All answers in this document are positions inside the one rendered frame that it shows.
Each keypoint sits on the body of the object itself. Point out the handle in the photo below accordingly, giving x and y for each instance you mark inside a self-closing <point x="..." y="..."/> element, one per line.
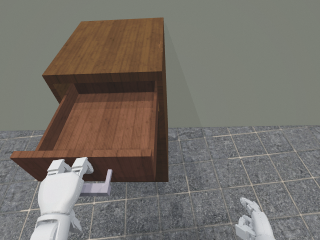
<point x="97" y="189"/>

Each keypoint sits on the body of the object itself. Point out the left robot forearm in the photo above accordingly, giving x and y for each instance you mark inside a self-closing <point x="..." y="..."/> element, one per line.
<point x="52" y="226"/>

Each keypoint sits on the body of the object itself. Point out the drawer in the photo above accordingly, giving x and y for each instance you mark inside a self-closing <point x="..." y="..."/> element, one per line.
<point x="113" y="124"/>

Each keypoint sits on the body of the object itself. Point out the cabinet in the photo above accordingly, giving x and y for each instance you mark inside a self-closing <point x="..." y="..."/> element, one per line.
<point x="121" y="50"/>

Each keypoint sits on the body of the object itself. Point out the right robot hand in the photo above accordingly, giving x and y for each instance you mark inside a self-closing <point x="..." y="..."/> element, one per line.
<point x="250" y="228"/>

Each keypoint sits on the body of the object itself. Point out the left robot hand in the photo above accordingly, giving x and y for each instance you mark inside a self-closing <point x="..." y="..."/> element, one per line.
<point x="61" y="188"/>

